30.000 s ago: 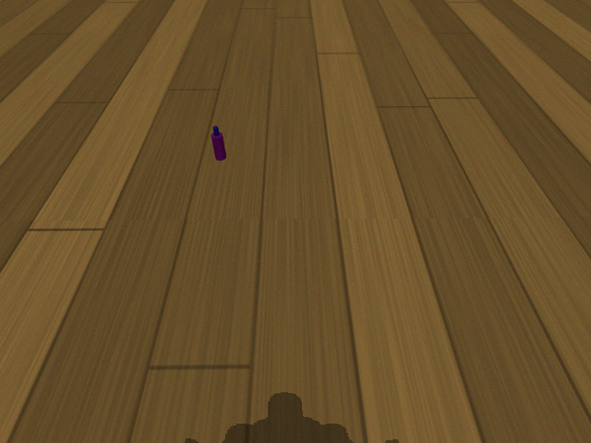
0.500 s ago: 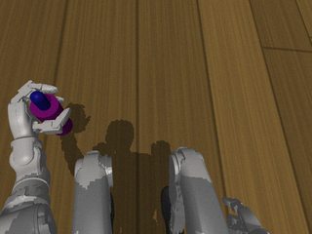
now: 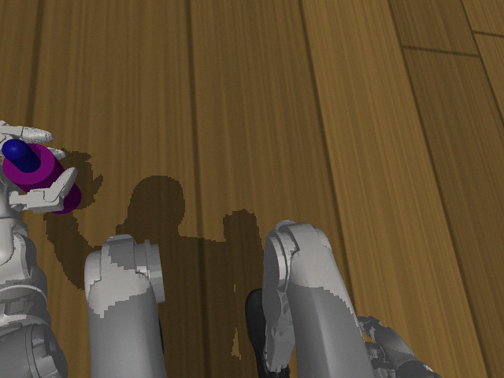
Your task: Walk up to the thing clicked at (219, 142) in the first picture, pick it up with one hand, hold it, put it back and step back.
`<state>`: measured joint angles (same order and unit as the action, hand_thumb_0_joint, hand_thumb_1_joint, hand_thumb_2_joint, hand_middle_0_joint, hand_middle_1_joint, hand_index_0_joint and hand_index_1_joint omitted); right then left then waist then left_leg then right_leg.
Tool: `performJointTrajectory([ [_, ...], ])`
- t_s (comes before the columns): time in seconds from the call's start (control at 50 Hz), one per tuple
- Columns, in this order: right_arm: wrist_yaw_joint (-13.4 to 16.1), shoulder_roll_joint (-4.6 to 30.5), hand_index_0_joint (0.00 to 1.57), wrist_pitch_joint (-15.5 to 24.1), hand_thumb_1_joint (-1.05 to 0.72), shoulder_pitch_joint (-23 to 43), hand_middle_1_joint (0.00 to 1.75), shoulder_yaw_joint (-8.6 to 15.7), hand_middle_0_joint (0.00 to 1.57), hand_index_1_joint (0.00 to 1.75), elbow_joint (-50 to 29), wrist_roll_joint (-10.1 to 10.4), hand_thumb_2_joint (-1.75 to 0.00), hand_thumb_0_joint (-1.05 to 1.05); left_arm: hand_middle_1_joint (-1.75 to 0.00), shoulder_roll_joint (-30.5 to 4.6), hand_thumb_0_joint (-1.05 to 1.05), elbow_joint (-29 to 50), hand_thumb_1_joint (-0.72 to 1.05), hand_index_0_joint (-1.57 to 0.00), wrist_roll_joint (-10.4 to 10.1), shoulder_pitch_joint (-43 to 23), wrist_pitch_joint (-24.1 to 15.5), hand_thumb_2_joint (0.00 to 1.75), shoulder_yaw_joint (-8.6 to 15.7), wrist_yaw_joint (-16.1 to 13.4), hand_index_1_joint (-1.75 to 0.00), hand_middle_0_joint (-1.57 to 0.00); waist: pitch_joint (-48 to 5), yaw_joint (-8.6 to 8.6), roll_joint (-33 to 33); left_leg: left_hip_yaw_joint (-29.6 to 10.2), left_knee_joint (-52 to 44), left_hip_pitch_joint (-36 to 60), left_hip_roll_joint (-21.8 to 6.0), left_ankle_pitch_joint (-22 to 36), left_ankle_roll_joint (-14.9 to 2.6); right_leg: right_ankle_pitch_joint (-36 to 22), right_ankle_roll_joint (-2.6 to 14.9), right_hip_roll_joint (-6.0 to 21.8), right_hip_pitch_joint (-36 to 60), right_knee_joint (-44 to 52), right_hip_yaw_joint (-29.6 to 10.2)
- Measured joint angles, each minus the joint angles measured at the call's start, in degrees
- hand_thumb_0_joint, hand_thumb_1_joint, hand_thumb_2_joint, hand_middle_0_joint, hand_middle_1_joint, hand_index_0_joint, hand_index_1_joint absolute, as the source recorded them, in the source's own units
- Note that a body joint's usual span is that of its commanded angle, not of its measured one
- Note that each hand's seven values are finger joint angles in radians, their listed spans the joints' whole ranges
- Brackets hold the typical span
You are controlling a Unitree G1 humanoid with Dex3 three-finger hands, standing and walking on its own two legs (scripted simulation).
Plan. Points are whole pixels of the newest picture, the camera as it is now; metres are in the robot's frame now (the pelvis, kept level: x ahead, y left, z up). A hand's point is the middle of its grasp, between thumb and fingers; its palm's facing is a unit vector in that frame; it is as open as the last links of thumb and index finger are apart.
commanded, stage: crouch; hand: left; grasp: from the side
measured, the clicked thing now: (42, 176) +0.42 +0.28 -0.10
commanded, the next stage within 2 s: lower in 0.18 s
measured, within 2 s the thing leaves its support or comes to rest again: rests again in 1.08 s
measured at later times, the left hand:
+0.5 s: hand (56, 181) +0.42 +0.27 -0.14, palm faces +0.27 -0.96 +0.00, open 8.1 cm
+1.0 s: hand (66, 186) +0.43 +0.27 -0.19, palm faces +0.25 -0.97 +0.00, open 8.1 cm
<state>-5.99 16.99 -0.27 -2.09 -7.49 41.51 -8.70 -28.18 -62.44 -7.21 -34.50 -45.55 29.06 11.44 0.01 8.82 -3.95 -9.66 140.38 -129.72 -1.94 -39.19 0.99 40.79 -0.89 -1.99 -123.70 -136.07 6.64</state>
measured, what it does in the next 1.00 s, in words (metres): stands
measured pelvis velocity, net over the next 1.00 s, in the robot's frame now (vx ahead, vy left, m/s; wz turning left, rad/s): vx -0.01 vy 0.01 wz -0.10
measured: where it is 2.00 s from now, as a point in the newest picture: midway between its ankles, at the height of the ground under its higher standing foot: (211, 368)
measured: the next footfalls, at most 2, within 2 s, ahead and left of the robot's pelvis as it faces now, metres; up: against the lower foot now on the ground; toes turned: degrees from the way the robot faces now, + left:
none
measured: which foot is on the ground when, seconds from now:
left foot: down 0.00-1.00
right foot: down 0.00-1.00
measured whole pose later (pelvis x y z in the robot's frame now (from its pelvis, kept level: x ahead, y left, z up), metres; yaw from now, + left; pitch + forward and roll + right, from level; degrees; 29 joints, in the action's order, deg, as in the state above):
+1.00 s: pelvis -0.01 +0.01 -0.04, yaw -6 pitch +17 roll -14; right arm -7.7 20.5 -1.0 6.2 -21.7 36.1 -16.1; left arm -41.5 -75.0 -8.2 -35.0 -55.1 31.6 9.1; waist 12.7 13.0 -11.5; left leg -17.8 150.2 -129.4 -1.6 -40.2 1.0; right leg 39.0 -2.8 -4.4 -120.8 -140.0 12.6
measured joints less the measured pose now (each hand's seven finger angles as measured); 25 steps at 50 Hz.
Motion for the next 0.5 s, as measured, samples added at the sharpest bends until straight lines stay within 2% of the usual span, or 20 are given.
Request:
performJointTrajectory([
  [0.16,-0.38,0.36,0.21,-0.44,-0.92,1.72,0.3,-1.24,0.2,0.3,-0.52,-1.14,-0.91,0.01,-1.03,-0.51,0.01,0.63,-0.14,-0.83,-0.3,0.63,-0.83,1.07,1.0,-0.83,-1.04,-0.82,1.89,0.1,-0.83,-1.28,2.5,-0.92,-0.01,-0.26,0.14,-0.2,-0.14,-0.39,-0.7,-1.77,0.94],
  [0.28,-0.59,0.45,0.21,-0.75,-0.92,2.33,0.3,-2.33,0.2,0.3,-0.88,-1.74,-0.91,0.01,-1.03,-2.28,0.01,0.17,-0.14,-0.83,0.14,0.84,-1.28,1.07,0.66,-0.77,-1.04,-0.82,2.85,0.49,-1.27,-1.95,3.82,-1.36,0.11,-0.39,0.21,-0.21,-0.24,-0.52,-0.86,-2.65,1.42],
  [0.34,-0.77,0.63,0.21,-0.8,-0.92,2.44,0.3,-2.93,0.2,0.3,-1.12,-1.91,-0.91,0.01,-1.03,-2.85,0.01,-0.02,-0.14,-0.83,-0.39,0.89,-1.4,1.07,0.52,-0.52,-1.04,-0.82,3.38,0.61,-1.31,-2.29,4.23,-1.47,0.18,-0.46,0.18,-0.2,-0.35,-0.57,-0.78,-2.79,1.69],
  [0.5,-1.34,1.45,0.21,-0.8,-0.93,3.66,0.3,-5.87,0.2,0.3,-2.03,-2.8,-0.9,0.01,-1.03,-5.03,0.01,-5.38,-0.14,-0.83,-1.34,0.12,-3.68,1.07,1.37,-1.11,-1.03,-0.82,5.81,1.87,-2.57,-3.6,5.75,-1.24,0.1,-0.84,0.28,-0.42,-0.56,-1.03,-0.32,-3.42,2.66],
])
